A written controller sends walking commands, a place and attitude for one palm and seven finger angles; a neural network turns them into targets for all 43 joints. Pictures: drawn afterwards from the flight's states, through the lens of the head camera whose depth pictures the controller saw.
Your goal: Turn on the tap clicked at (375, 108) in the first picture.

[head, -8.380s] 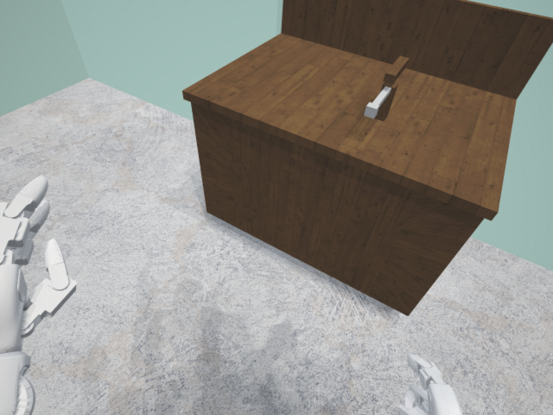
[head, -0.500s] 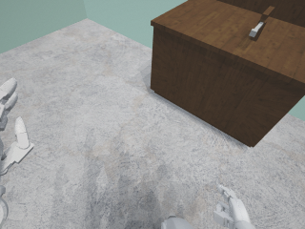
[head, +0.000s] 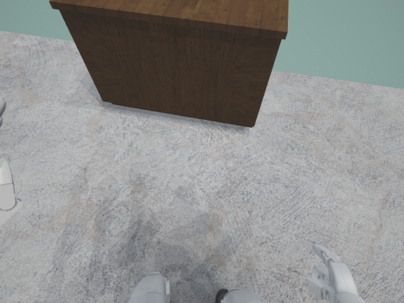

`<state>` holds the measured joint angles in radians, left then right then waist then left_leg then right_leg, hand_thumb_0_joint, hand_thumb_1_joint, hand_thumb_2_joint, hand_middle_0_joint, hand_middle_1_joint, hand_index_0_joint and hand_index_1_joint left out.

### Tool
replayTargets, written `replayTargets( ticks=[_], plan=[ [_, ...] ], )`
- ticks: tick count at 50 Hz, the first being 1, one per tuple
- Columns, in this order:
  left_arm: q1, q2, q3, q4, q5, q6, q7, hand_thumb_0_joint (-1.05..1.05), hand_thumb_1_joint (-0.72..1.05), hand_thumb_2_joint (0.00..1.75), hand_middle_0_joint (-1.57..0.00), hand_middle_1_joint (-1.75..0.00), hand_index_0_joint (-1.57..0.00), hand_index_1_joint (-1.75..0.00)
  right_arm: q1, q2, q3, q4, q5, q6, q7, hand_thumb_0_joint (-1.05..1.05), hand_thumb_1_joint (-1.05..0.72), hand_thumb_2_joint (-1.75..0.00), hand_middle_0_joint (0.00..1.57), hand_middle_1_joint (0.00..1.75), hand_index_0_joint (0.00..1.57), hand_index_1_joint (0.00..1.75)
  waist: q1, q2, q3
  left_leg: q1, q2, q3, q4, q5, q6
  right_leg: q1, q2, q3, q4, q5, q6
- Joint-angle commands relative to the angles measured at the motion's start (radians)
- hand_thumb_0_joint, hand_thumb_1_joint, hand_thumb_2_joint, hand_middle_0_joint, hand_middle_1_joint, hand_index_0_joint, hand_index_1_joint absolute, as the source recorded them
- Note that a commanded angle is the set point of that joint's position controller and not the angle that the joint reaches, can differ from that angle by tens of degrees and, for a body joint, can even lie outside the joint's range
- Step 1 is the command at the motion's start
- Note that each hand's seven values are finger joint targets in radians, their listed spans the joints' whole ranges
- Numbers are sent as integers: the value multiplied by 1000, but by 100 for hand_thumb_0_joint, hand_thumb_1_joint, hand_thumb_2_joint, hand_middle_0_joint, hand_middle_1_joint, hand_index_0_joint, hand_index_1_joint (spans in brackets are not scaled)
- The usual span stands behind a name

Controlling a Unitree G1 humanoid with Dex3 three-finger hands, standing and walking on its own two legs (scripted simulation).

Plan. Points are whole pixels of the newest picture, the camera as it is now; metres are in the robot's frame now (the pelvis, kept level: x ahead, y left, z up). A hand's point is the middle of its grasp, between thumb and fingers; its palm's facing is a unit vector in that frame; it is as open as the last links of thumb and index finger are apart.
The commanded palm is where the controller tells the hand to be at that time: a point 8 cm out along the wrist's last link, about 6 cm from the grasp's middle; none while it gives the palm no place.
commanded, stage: turn to face it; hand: left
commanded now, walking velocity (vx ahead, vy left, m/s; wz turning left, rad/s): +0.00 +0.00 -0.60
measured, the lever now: out of the picture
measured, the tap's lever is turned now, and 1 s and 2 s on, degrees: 0 0 0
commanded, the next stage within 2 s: take the last steps up to it in 0.94 s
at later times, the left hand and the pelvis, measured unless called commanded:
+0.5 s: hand (127, 201) +0.23 +0.10 +0.18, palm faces +0.12 -0.85 -0.51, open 7.4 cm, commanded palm +0.17 +0.18 +0.18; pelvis -0.06 -0.04 -0.02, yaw -16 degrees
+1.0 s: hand (116, 224) +0.20 +0.11 +0.18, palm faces +0.01 -0.92 -0.40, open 7.4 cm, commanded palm +0.18 +0.16 +0.18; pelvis -0.09 -0.02 +0.00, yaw -26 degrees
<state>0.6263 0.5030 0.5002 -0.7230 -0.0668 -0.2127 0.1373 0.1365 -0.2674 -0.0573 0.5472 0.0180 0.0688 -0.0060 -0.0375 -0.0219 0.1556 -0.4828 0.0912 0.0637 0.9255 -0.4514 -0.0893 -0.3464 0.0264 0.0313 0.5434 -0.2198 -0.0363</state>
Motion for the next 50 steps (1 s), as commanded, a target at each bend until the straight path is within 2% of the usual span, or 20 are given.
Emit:
replayTargets(
  ticks=[1,4,6,7,11,16,19,20,21,22,24,26,28,33,39,44,45,47,49,50],
  plan=[
    [-10,66,105,-38,1,-12,37,0,90,90,-20,-30,-20,-30,-20,-47,0,-143,4,-36,-7,0,-90,-90,20,30,20,30,46,-109,-316,150,-21,12,-216,91,10,141,-219,213,-104,356,-120],
    [-85,48,48,-21,13,-2,29,0,90,90,-20,-30,-20,-30,15,-67,-9,-154,8,-38,-23,0,-90,-90,20,30,20,30,23,-69,-292,401,32,-19,-480,217,50,-66,-149,202,-7,92,-32],
    [-158,45,15,-61,36,-18,22,0,90,90,-20,-30,-20,-30,-9,-96,-20,-184,2,-47,-36,0,-90,-90,20,30,20,30,43,283,-234,408,363,-296,-603,408,203,-268,2,25,435,-362,65],
    [-176,45,6,-28,48,-27,21,0,90,90,-20,-30,-20,-30,-14,-78,-12,-182,1,-58,-31,0,-90,-90,20,30,20,30,52,262,-193,303,396,-281,-618,445,243,-257,-6,-5,623,-349,73],
    [-404,23,-91,-151,51,-35,11,0,90,90,-20,-30,-20,-30,-44,-60,4,-162,3,-91,-9,0,-90,-90,20,30,20,30,54,296,-127,167,320,-22,-613,257,194,-198,-91,-40,653,-216,97],
    [-321,45,-49,-58,41,-27,25,0,90,90,-20,-30,-20,-30,0,-72,6,-171,1,-136,5,0,-90,-90,20,30,20,30,58,311,-128,116,301,45,-577,92,140,11,-57,-159,300,-266,101],
    [-276,39,-18,-14,29,-27,19,0,90,90,-20,-30,-20,-30,37,-57,8,-163,3,-147,14,0,-90,-90,20,30,20,30,64,218,-216,151,242,102,-327,198,88,158,-43,-166,6,-95,83],
    [-279,55,-5,-11,31,-29,19,0,90,90,-20,-30,-20,-30,61,-39,6,-157,9,-147,17,0,-90,-90,20,30,20,30,53,38,-241,159,166,131,-146,146,49,166,-130,-35,-120,53,34],
    [-213,99,36,33,33,-25,25,0,90,90,-20,-30,-20,-30,30,-10,16,-180,3,-141,12,0,-90,-90,20,30,20,30,67,-238,-249,-57,31,113,70,-149,8,255,-303,308,-157,414,-74],
    [-223,138,88,26,13,-29,36,0,90,90,-20,-30,-20,-30,-48,-7,40,-177,-6,-139,4,0,-90,-90,20,30,20,30,89,-276,-249,-162,5,16,252,-199,-2,278,-388,384,-164,678,-133],
    [-151,107,70,14,1,-20,23,0,90,90,-20,-30,-20,-30,-41,-14,26,-169,8,-118,5,0,-90,-90,20,30,20,30,60,-194,-284,-188,34,-90,364,-68,-3,325,-344,352,-109,680,-140],
    [-80,88,87,2,-8,-31,25,0,90,90,-20,-30,-20,-30,-61,8,45,-150,5,-80,1,0,-90,-90,20,30,20,30,58,-114,-333,-211,29,-79,349,-2,-13,400,-295,217,-75,679,-128],
    [-52,82,94,3,-2,-43,32,0,90,90,-20,-30,-20,-30,-67,-7,34,-140,1,-60,-3,0,-90,-90,20,30,20,30,48,-86,-339,-176,18,-62,291,48,-12,388,-275,168,-102,647,-117],
    [-54,91,76,-35,2,-54,42,0,90,90,-20,-30,-20,-30,-57,-38,5,-140,-3,-72,-23,0,-90,-90,20,30,20,30,52,-66,-356,-72,-11,-40,59,48,10,371,-277,216,-130,635,-129],
    [-79,75,43,-14,15,-32,39,0,90,90,-20,-30,-20,-30,-38,-57,-3,-148,1,-81,-34,0,-90,-90,20,30,20,30,66,-87,-326,66,-39,-29,-146,31,43,264,-272,272,-184,420,-137],
    [-140,65,14,-37,29,-30,36,0,90,90,-20,-30,-20,-30,-4,-54,4,-147,-1,-77,-41,0,-90,-90,20,30,20,30,42,-21,-329,313,-31,-21,-470,163,72,121,-216,254,-166,180,-67],
    [-158,60,3,-46,31,-32,34,0,90,90,-20,-30,-20,-30,-4,-61,-1,-150,-2,-79,-47,0,-90,-90,20,30,20,30,42,28,-314,382,14,-46,-534,208,91,54,-167,233,-124,124,-36],
    [-213,54,-15,-96,43,-44,28,0,90,90,-20,-30,-20,-30,-18,-82,-3,-169,-5,-89,-53,0,-90,-90,20,30,20,30,58,282,-258,427,261,-255,-605,447,190,-121,-18,73,109,-152,37],
    [-221,59,-17,-40,50,-49,23,0,90,90,-20,-30,-20,-30,-19,-43,11,-149,-19,-117,-49,0,-90,-90,20,30,20,30,57,344,-213,295,327,-247,-638,558,246,-143,-17,-8,435,-263,60],
    [-249,35,-44,-28,54,-46,20,0,90,90,-20,-30,-20,-30,-8,-40,13,-139,-21,-124,-43,0,-90,-90,20,30,20,30,49,293,-167,216,307,-210,-634,538,244,-118,-26,-2,487,-237,62]
  ],
)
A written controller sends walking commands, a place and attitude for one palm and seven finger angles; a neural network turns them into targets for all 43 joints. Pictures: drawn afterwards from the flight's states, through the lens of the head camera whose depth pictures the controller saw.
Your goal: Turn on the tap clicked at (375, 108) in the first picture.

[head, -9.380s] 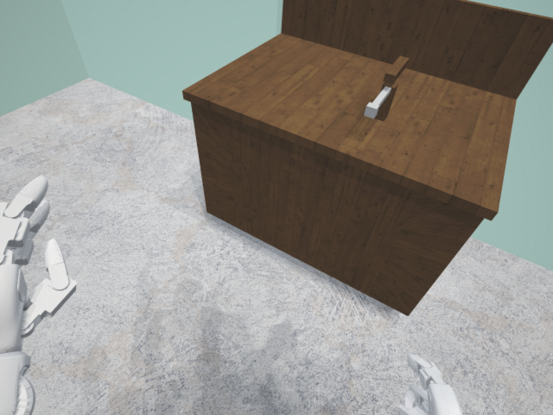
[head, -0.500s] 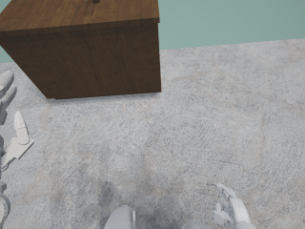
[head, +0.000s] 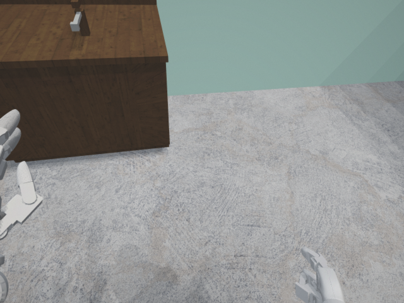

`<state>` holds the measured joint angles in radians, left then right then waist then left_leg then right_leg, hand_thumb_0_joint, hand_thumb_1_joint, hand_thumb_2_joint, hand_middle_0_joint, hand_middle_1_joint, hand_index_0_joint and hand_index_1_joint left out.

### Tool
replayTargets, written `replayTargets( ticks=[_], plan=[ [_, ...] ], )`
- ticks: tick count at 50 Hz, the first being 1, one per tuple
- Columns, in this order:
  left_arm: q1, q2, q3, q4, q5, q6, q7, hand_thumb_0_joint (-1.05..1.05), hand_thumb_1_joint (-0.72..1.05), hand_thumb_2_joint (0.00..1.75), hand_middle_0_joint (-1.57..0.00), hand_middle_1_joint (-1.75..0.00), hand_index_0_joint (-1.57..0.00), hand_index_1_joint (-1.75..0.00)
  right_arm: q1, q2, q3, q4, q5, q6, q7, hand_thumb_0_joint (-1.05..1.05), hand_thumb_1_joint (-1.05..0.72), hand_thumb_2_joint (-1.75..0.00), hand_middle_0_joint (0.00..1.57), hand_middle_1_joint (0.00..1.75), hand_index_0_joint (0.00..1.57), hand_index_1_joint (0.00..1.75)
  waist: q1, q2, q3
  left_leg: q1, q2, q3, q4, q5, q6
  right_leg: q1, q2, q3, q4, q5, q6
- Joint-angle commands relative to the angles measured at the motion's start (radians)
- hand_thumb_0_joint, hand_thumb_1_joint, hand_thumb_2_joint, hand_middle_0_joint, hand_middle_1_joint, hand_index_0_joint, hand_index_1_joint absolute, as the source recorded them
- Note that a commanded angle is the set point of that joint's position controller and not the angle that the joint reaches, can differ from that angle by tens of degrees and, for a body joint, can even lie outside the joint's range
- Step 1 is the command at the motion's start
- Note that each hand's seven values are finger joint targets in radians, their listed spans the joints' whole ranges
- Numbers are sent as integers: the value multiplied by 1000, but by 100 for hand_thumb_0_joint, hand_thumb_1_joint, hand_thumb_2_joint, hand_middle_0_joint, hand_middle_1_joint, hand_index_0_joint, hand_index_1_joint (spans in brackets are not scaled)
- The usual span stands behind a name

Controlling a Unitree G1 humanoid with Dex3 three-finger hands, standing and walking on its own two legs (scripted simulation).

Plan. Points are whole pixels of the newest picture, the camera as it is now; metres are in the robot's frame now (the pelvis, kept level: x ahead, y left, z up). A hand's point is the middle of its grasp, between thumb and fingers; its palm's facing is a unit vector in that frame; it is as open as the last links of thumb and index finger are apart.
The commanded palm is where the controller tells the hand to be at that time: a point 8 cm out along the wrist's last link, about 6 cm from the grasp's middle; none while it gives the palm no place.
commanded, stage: take the last steps up to it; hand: left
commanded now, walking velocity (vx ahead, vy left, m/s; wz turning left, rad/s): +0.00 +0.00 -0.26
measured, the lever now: (75, 26) +1.06 +0.61 +0.03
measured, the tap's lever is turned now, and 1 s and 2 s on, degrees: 0 0 0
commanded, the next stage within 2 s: none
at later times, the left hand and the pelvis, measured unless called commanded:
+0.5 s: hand (39, 203) +0.20 +0.24 +0.18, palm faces +0.36 -0.80 -0.48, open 7.4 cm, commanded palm +0.15 +0.29 +0.18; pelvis -0.01 +0.01 +0.00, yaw +0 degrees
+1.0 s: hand (26, 165) +0.26 +0.30 +0.17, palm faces +0.42 -0.77 -0.47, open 7.4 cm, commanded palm +0.21 +0.34 +0.18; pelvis +0.06 +0.05 +0.01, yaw +2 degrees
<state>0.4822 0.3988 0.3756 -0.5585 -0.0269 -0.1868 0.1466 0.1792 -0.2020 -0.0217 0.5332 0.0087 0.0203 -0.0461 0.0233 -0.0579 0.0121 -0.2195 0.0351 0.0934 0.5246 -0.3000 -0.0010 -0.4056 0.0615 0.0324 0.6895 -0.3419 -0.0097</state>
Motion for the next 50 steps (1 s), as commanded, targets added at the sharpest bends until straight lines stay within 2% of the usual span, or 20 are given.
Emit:
replayTargets(
  ticks=[1,4,9,10,11,12,13,18,24,25,26,27,28,33,37,38,40,41,46,50],
  plan=[
    [-173,136,66,-225,18,-71,5,0,90,90,-20,-30,-20,-30,-49,-110,-25,-117,-7,-83,4,0,-90,-90,20,30,20,30,-11,296,-7,-50,340,-167,-213,379,135,-57,-72,-18,326,-95,40],
    [-170,67,-5,-139,18,-47,4,0,90,90,-20,-30,-20,-30,-25,-128,-27,-101,8,-107,13,0,-90,-90,20,30,20,30,-25,290,-11,-51,261,-75,-193,278,104,24,-64,-109,141,-89,49],
    [-185,110,34,-78,24,-37,23,0,90,90,-20,-30,-20,-30,-62,-116,-7,-82,-1,-103,-8,0,-90,-90,20,30,20,30,-24,201,-22,-227,180,-82,-127,-278,70,317,-75,-161,-219,-41,29],
    [-180,131,53,-75,27,-40,26,0,90,90,-20,-30,-20,-30,-59,-103,-8,-79,-3,-96,-8,0,-90,-90,20,30,20,30,-23,103,-28,-266,128,-37,16,-291,47,320,-160,-44,-308,-122,-15],
    [-145,167,83,-73,26,-42,29,0,90,90,-20,-30,-20,-30,-62,-89,-8,-86,-3,-87,-7,0,-90,-90,20,30,20,30,-21,-83,-32,-362,40,6,239,-270,16,320,-333,249,-428,-243,-103],
    [-174,197,100,-115,9,-52,31,0,90,90,-20,-30,-20,-30,-118,-86,-5,-92,-2,-91,-8,0,-90,-90,20,30,20,30,3,-187,8,-435,9,-11,468,-247,-5,291,-475,425,-525,-221,-181],
    [-201,209,118,-155,7,-65,35,0,90,90,-20,-30,-20,-30,-109,-100,-12,-76,-2,-97,-4,0,-90,-90,20,30,20,30,-4,-136,-35,-459,44,-86,578,-182,-13,308,-506,410,-533,-220,-204],
    [23,184,166,-175,8,-102,31,0,90,90,-20,-30,-20,-30,-84,-78,-12,-60,-3,-75,-1,0,-90,-90,20,30,20,30,-16,-72,-80,-305,87,-64,325,-72,-11,289,-400,65,-404,188,-149],
    [-19,135,122,-199,11,-106,46,0,90,90,-20,-30,-20,-30,-18,-100,-54,-56,-9,-109,-21,0,-90,-90,20,30,20,30,-28,9,-121,24,-5,71,-75,69,3,234,-302,-15,-235,105,-69],
    [-32,135,118,-208,12,-111,45,0,90,90,-20,-30,-20,-30,2,-117,-64,-57,-8,-114,-28,0,-90,-90,20,30,20,30,-39,123,-137,113,30,22,-119,67,25,170,-256,-51,-104,98,-36],
    [-35,111,96,-217,10,-115,41,0,90,90,-20,-30,-20,-30,2,-138,-73,-64,-3,-121,-31,0,-90,-90,20,30,20,30,-44,321,-133,209,184,-188,-164,98,96,0,-158,-136,95,-35,16],
    [-44,119,92,-224,18,-123,43,0,90,90,-20,-30,-20,-30,-3,-138,-70,-69,0,-126,-26,0,-90,-90,20,30,20,30,-38,390,-125,234,322,-397,-212,206,187,-124,-101,-157,304,-273,33],
    [-33,147,109,-138,29,-125,36,0,90,90,-20,-30,-20,-30,-13,-126,-65,-48,-4,-130,-24,0,-90,-90,20,30,20,30,-41,331,-83,140,351,-434,-249,116,234,-153,-119,-110,417,-282,23],
    [-87,114,73,-194,16,-127,21,0,90,90,-20,-30,-20,-30,-31,-117,-55,-29,8,-155,-12,0,-90,-90,20,30,20,30,-23,292,-56,13,222,-172,-196,100,179,-14,-141,-164,163,-151,40],
    [-41,126,86,-156,16,-102,23,0,90,90,-20,-30,-20,-30,-46,-105,-34,-34,0,-146,-12,0,-90,-90,20,30,20,30,-12,253,-73,-104,190,-122,-104,6,124,230,-118,-205,-162,-31,29],
    [-39,137,98,-115,21,-93,23,0,90,90,-20,-30,-20,-30,-46,-99,-31,-29,-3,-135,-14,0,-90,-90,20,30,20,30,-10,145,-73,-198,160,-92,3,-53,98,325,-164,-140,-255,6,6],
    [-61,178,139,-65,11,-81,23,0,90,90,-20,-30,-20,-30,-78,-79,-32,-57,-2,-114,-5,0,-90,-90,20,30,20,30,-3,-269,-52,-507,-15,8,527,-236,10,428,-535,471,-471,-64,-167],
    [-92,165,139,-32,-2,-79,20,0,90,90,-20,-30,-20,-30,-93,-112,-41,-47,-6,-108,2,0,-90,-90,20,30,20,30,-10,-186,-21,-536,19,-107,657,-186,-7,360,-576,500,-501,-141,-186],
    [-80,116,95,-22,4,-121,-2,0,90,90,-20,-30,-20,-30,-88,-78,-11,-27,-2,-72,3,0,-90,-90,20,30,20,30,-24,-57,-13,-452,90,-83,546,-20,-27,290,-425,42,-406,258,-126],
    [-101,125,78,-118,13,-124,15,0,90,90,-20,-30,-20,-30,-87,-78,-21,-59,-10,-90,2,0,-90,-90,20,30,20,30,4,-129,-61,-265,44,57,210,16,-8,322,-385,-46,-356,396,-108]
  ],
)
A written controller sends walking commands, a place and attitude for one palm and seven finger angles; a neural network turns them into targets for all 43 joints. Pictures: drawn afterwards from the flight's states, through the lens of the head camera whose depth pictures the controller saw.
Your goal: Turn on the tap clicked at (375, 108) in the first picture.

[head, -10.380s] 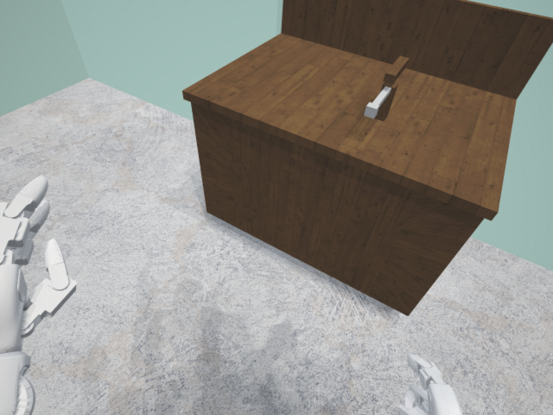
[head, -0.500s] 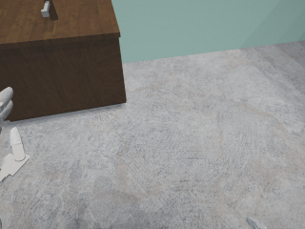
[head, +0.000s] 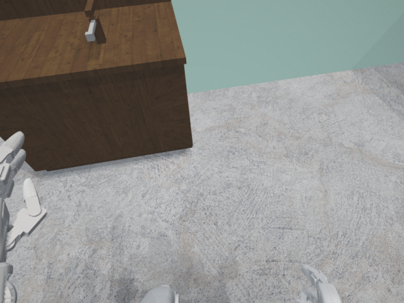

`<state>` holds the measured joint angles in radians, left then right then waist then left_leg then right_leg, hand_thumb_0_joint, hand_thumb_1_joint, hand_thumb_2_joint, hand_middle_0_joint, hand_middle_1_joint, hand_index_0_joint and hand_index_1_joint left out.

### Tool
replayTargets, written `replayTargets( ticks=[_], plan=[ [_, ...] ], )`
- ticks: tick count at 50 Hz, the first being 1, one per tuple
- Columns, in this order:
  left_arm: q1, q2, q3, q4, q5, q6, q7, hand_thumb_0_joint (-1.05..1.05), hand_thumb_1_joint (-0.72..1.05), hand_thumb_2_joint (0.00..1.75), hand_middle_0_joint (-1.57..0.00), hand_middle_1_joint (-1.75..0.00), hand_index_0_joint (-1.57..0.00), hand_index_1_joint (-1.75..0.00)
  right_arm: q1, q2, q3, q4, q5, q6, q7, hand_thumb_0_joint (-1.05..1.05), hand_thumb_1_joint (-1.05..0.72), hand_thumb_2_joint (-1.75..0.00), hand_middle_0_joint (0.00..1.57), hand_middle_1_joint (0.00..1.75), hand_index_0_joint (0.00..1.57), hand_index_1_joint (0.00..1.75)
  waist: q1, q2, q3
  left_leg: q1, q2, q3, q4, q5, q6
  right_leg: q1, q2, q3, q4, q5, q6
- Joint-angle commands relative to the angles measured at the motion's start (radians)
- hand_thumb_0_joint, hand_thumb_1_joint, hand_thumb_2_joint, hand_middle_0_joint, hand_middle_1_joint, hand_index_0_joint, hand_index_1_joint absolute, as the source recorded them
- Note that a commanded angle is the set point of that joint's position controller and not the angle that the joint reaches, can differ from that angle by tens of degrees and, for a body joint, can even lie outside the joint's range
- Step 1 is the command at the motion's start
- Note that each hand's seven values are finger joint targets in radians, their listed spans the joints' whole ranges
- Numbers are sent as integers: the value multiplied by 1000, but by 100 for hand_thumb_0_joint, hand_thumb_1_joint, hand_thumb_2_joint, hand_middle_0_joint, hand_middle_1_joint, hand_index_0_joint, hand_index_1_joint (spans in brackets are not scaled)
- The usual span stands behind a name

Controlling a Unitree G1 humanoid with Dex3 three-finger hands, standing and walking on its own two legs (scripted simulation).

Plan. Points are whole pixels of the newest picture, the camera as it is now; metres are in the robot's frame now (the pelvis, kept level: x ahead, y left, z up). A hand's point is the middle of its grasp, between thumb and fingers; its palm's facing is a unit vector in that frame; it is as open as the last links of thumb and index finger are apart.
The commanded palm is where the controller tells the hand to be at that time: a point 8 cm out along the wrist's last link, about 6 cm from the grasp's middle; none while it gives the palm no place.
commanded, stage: take the last steps up to it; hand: left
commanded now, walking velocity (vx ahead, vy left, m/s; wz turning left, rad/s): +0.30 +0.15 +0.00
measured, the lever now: (90, 36) +1.02 +0.52 +0.02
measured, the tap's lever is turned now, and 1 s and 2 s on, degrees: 0 0 0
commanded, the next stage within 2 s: none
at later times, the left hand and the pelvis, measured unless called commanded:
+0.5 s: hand (28, 137) +0.33 +0.32 +0.18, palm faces +0.33 -0.79 -0.52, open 7.4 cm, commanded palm +0.29 +0.37 +0.17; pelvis +0.12 +0.09 -0.01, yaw -2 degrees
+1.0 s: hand (11, 90) +0.46 +0.42 +0.18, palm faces +0.39 -0.82 -0.42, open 7.4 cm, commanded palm +0.39 +0.45 +0.17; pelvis +0.22 +0.18 -0.01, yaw -3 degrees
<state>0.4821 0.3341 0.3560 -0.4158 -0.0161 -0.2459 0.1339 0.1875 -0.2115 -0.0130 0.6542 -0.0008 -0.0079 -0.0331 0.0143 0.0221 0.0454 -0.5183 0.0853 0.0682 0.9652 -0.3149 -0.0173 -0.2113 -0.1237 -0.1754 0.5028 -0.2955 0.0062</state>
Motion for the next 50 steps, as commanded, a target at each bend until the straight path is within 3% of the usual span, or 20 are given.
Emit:
replayTargets(
  ticks=[1,4,6,7,8,9,11,16,24,25,26,27,28,32,36,40,42,44,46,50],
  plan=[
    [-105,195,96,-302,3,-60,35,0,90,90,-20,-30,-20,-30,-104,-64,-33,-191,-1,-71,-15,0,-90,-90,20,30,20,30,17,-213,-101,82,-22,105,-276,25,14,131,-202,159,-161,363,-122],
    [-99,220,125,-371,8,-50,51,0,90,90,-20,-30,-20,-30,-78,-62,-44,-203,-3,-83,-22,0,-90,-90,20,30,20,30,13,-203,-143,210,-67,164,-428,91,12,139,-174,137,-83,368,-99],
    [-86,221,134,-402,6,-53,52,0,90,90,-20,-30,-20,-30,-46,-81,-63,-211,4,-85,-34,0,-90,-90,20,30,20,30,-17,-70,-197,387,-67,159,-537,166,19,96,-119,74,121,395,-52],
    [-99,218,135,-439,2,-66,52,0,90,90,-20,-30,-20,-30,-32,-99,-73,-216,11,-88,-35,0,-90,-90,20,30,20,30,-38,108,-244,540,22,42,-553,228,60,-40,-65,30,328,280,-13],
    [-95,210,135,-454,3,-74,52,0,90,90,-20,-30,-20,-30,-37,-124,-87,-216,11,-88,-30,0,-90,-90,20,30,20,30,-32,349,-250,660,228,-239,-572,461,157,-283,37,11,564,-237,22],
    [-84,232,140,-418,20,-79,58,0,90,90,-20,-30,-20,-30,-32,-110,-82,-225,11,-93,-21,0,-90,-90,20,30,20,30,-27,299,-228,620,299,-356,-611,507,227,-355,69,82,731,-381,2],
    [-63,269,188,-364,-2,-72,49,0,90,90,-20,-30,-20,-30,-60,-98,-76,-197,13,-99,-19,0,-90,-90,20,30,20,30,-24,237,-188,506,314,-347,-630,293,270,-417,1,141,785,-306,6],
    [29,201,158,-409,-16,-68,30,0,90,90,-20,-30,-20,-30,-56,-87,-61,-179,23,-121,0,0,-90,-90,20,30,20,30,-12,217,-150,408,207,-106,-648,296,208,-362,5,64,530,-128,24],
    [7,204,153,-230,-20,-5,22,0,90,90,-20,-30,-20,-30,-51,-93,-41,-165,14,-104,-30,0,-90,-90,20,30,20,30,-5,56,-163,332,183,-39,-515,303,135,-20,81,-26,34,-15,16],
    [-25,195,139,-220,-14,-4,19,0,90,90,-20,-30,-20,-30,-62,-94,-41,-162,16,-97,-31,0,-90,-90,20,30,20,30,1,15,-171,271,160,-13,-419,258,118,70,55,5,-43,47,1],
    [-49,208,133,-204,-5,-1,18,0,90,90,-20,-30,-20,-30,-66,-80,-37,-164,16,-89,-30,0,-90,-90,20,30,20,30,1,-107,-182,147,89,50,-222,144,92,166,-75,190,-109,54,-56],
    [-79,233,146,-202,-1,-7,20,0,90,90,-20,-30,-20,-30,-84,-67,-35,-181,11,-88,-24,0,-90,-90,20,30,20,30,3,-310,-162,-102,-41,85,36,-131,38,277,-294,589,-189,148,-165],
    [-106,246,164,-203,-13,-16,24,0,90,90,-20,-30,-20,-30,-99,-87,-36,-179,4,-93,-16,0,-90,-90,20,30,20,30,11,-281,-117,-210,-37,-31,226,-226,11,261,-417,725,-242,150,-232],
    [-142,228,119,-303,4,-61,16,0,90,90,-20,-30,-20,-30,-102,-86,-29,-153,5,-73,-5,0,-90,-90,20,30,20,30,-4,-79,-63,-197,45,-96,249,-70,-12,148,-307,366,-204,257,-179],
    [-74,241,144,-383,6,-78,35,0,90,90,-20,-30,-20,-30,-105,-71,-32,-176,-2,-72,-9,0,-90,-90,20,30,20,30,4,-143,-109,25,30,28,-157,-24,2,116,-218,151,-136,421,-134],
    [-22,231,174,-397,-5,-59,53,0,90,90,-20,-30,-20,-30,-66,-62,-44,-202,-7,-78,-18,0,-90,-90,20,30,20,30,7,-149,-157,243,-59,155,-413,120,-4,86,-157,127,-61,332,-98],
    [-46,209,157,-412,-10,-64,52,0,90,90,-20,-30,-20,-30,-32,-81,-61,-211,6,-80,-34,0,-90,-90,20,30,20,30,-22,-2,-197,416,-39,136,-526,171,5,27,-83,66,153,222,-48],
    [-85,199,147,-401,-10,-83,52,0,90,90,-20,-30,-20,-30,-27,-125,-82,-217,11,-82,-33,0,-90,-90,20,30,20,30,-36,374,-205,571,294,-351,-634,306,166,-330,83,37,623,-374,15],
    [-91,254,178,-261,-6,-81,40,0,90,90,-20,-30,-20,-30,-67,-108,-67,-201,5,-96,-28,0,-90,-90,20,30,20,30,-25,239,-149,429,350,-414,-674,153,240,-404,38,143,792,-319,2],
    [-82,181,122,-331,-16,-71,20,0,90,90,-20,-30,-20,-30,-61,-99,-62,-182,25,-106,-13,0,-90,-90,20,30,20,30,-15,188,-120,368,250,-160,-656,136,215,-406,7,107,660,-161,22]
  ],
)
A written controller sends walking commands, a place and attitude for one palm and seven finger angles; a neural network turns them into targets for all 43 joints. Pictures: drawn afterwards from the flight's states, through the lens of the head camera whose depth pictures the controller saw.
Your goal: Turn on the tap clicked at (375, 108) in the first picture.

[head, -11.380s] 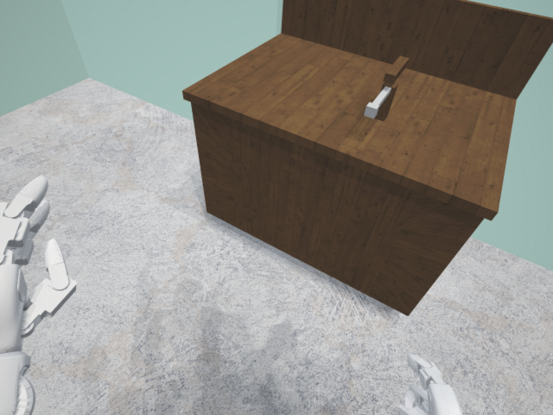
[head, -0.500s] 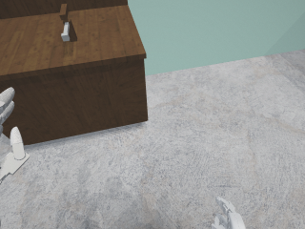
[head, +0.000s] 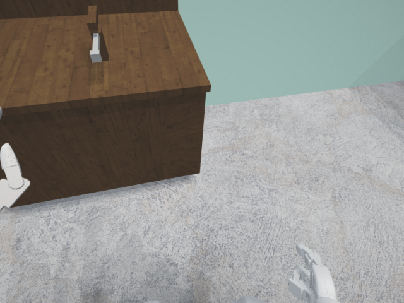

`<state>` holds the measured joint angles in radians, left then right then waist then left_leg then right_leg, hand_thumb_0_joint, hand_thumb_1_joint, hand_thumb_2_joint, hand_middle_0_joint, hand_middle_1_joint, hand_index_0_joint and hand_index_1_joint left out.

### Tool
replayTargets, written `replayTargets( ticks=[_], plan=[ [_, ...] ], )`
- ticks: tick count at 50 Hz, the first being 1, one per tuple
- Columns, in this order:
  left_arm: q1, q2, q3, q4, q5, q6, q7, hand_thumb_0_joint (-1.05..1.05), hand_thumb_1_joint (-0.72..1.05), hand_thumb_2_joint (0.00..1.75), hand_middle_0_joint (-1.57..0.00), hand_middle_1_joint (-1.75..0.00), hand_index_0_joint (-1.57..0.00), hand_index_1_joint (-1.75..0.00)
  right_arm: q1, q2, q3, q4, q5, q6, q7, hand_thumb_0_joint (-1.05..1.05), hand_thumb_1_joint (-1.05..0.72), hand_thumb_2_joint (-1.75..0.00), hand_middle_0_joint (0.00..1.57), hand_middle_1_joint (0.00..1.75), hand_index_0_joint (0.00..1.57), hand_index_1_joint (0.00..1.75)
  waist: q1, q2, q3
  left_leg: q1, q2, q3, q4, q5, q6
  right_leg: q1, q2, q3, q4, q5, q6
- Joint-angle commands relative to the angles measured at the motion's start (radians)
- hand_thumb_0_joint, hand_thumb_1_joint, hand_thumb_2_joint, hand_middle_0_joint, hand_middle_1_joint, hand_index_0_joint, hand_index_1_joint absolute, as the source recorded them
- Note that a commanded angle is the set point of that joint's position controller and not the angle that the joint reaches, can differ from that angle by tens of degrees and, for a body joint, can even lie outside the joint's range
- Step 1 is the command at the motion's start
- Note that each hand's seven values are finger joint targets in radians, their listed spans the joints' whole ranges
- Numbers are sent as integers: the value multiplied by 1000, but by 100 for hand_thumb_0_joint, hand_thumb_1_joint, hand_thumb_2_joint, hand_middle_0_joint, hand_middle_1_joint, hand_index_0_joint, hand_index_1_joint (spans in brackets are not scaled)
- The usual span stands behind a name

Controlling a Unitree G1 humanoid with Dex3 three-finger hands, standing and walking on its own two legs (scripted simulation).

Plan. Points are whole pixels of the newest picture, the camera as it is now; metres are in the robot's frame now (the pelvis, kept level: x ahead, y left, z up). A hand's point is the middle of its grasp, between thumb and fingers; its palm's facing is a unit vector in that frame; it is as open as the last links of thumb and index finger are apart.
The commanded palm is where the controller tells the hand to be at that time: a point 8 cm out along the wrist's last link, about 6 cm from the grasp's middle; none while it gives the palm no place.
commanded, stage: take the last steps up to it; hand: left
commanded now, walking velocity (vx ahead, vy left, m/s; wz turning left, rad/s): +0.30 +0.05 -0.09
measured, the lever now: (95, 56) +0.78 +0.39 +0.04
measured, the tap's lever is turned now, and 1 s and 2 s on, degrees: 0 0 0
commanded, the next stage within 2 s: come to a stop and stand still in 1.38 s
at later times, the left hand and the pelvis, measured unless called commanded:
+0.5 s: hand (71, 135) +0.33 +0.24 +0.18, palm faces +0.35 -0.83 -0.45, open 7.4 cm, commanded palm +0.27 +0.29 +0.19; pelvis +0.10 +0.01 +0.02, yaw -1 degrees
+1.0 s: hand (79, 83) +0.43 +0.26 +0.19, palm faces +0.34 -0.81 -0.49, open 7.4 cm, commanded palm +0.39 +0.30 +0.19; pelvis +0.21 +0.03 +0.01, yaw -4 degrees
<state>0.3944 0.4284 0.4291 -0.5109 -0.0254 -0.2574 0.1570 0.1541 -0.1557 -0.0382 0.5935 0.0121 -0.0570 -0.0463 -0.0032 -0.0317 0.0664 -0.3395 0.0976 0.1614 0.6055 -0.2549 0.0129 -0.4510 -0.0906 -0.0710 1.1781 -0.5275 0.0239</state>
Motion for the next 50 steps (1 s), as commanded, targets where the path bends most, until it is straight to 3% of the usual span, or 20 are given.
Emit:
replayTargets(
  ticks=[1,6,10,11,13,14,16,17,20,26,29,30,31,32,33,35,38,41,47,50],
  plan=[
    [-2,88,43,-267,-5,-59,-6,0,90,90,-20,-30,-20,-30,-32,-149,-30,-125,11,-64,3,0,-90,-90,20,30,20,30,6,259,-146,173,220,-215,-305,78,174,-125,-22,-12,-82,107,4],
    [35,121,58,-277,-2,-27,7,0,90,90,-20,-30,-20,-30,-25,-140,-1,-125,-6,-83,-6,0,-90,-90,20,30,20,30,2,233,-172,173,218,-168,-300,146,139,51,31,-83,-417,140,8],
    [37,125,83,-191,1,-2,17,0,90,90,-20,-30,-20,-30,-34,-135,4,-118,-8,-63,-21,0,-90,-90,20,30,20,30,13,160,-181,102,187,-133,-166,17,84,256,57,-98,-684,214,-9],
    [30,123,77,-163,5,4,17,0,90,90,-20,-30,-20,-30,-30,-125,6,-117,-6,-52,-24,0,-90,-90,20,30,20,30,8,72,-185,25,141,-91,-51,-37,61,332,5,-10,-749,219,-42],
    [-5,160,101,-120,1,9,20,0,90,90,-20,-30,-20,-30,-52,-104,15,-132,-6,-45,-18,0,-90,-90,20,30,20,30,19,-272,-148,-313,-60,-15,404,-305,-16,474,-322,558,-927,245,-217],
    [-56,139,80,-134,-11,6,14,0,90,90,-20,-30,-20,-30,-55,-134,-2,-120,-5,-52,-8,0,-90,-90,20,30,20,30,19,-238,-132,-353,-32,-126,549,-260,-30,440,-359,579,-955,198,-237],
    [-24,126,78,-122,-10,-5,6,0,90,90,-20,-30,-20,-30,-55,-130,3,-106,2,-40,-2,0,-90,-90,20,30,20,30,15,-96,-111,-397,3,-178,602,-187,-41,461,-323,469,-907,332,-245],
    [10,116,66,-125,-2,-17,8,0,90,90,-20,-30,-20,-30,-64,-126,11,-101,-3,-34,-5,0,-90,-90,20,30,20,30,18,-49,-105,-396,12,-164,579,-163,-48,468,-293,361,-878,492,-228],
    [33,95,42,-146,9,-36,10,0,90,90,-20,-30,-20,-30,-55,-128,12,-104,-10,-17,-3,0,-90,-90,20,30,20,30,7,-68,-128,-305,8,-106,405,-87,-47,436,-224,129,-834,749,-177],
    [42,137,78,-278,-1,-40,31,0,90,90,-20,-30,-20,-30,-39,-127,-12,-156,-12,-38,-13,0,-90,-90,20,30,20,30,31,-114,-166,-65,-39,9,35,-21,-21,423,-202,91,-805,694,-170],
    [20,133,83,-301,-5,-38,38,0,90,90,-20,-30,-20,-30,-9,-137,-27,-164,-15,-42,-23,0,-90,-90,20,30,20,30,9,-17,-191,167,-64,45,-140,106,-18,324,-130,43,-671,513,-120],
    [-2,129,74,-313,-7,-45,37,0,90,90,-20,-30,-20,-30,11,-155,-38,-163,-9,-43,-28,0,-90,-90,20,30,20,30,-9,87,-220,294,-29,-13,-182,112,1,245,-98,22,-513,463,-93],
    [10,108,56,-314,-6,-49,36,0,90,90,-20,-30,-20,-30,7,-188,-52,-167,-5,-43,-29,0,-90,-90,20,30,20,30,-12,337,-238,427,155,-264,-224,154,63,49,-2,-50,-283,152,-42],
    [-16,108,46,-319,-2,-58,38,0,90,90,-20,-30,-20,-30,3,-180,-42,-181,-8,-45,-22,0,-90,-90,20,30,20,30,-9,405,-219,430,309,-526,-291,249,155,-88,73,-9,-62,-126,-29],
    [-18,133,61,-226,5,-56,35,0,90,90,-20,-30,-20,-30,-9,-173,-33,-182,-8,-50,-13,0,-90,-90,20,30,20,30,-15,285,-158,327,329,-554,-327,197,194,-126,66,45,43,-93,-36],
    [-43,143,73,-207,-8,-44,18,0,90,90,-20,-30,-20,-30,-29,-161,-25,-151,-4,-52,-12,0,-90,-90,20,30,20,30,-17,260,-117,228,316,-493,-342,20,214,-179,-1,77,86,-9,-20],
    [13,102,47,-289,-7,-45,3,0,90,90,-20,-30,-20,-30,-18,-153,-25,-138,3,-61,0,0,-90,-90,20,30,20,30,5,221,-145,255,232,-291,-310,149,175,-198,-7,30,19,109,-3],
    [40,97,40,-304,-8,-31,-8,0,90,90,-20,-30,-20,-30,-18,-150,-15,-138,-2,-75,7,0,-90,-90,20,30,20,30,5,238,-155,191,204,-198,-335,182,147,-106,-3,-10,-135,194,6],
    [31,103,60,-193,-6,-9,5,0,90,90,-20,-30,-20,-30,-3,-139,-1,-127,-9,-83,-18,0,-90,-90,20,30,20,30,1,212,-147,176,204,-147,-317,167,126,54,42,-89,-462,187,13],
    [3,106,56,-137,-3,4,10,0,90,90,-20,-30,-20,-30,-18,-137,2,-121,-4,-75,-25,0,-90,-90,20,30,20,30,16,145,-165,139,176,-114,-164,72,88,229,68,-111,-683,238,1]
  ],
)
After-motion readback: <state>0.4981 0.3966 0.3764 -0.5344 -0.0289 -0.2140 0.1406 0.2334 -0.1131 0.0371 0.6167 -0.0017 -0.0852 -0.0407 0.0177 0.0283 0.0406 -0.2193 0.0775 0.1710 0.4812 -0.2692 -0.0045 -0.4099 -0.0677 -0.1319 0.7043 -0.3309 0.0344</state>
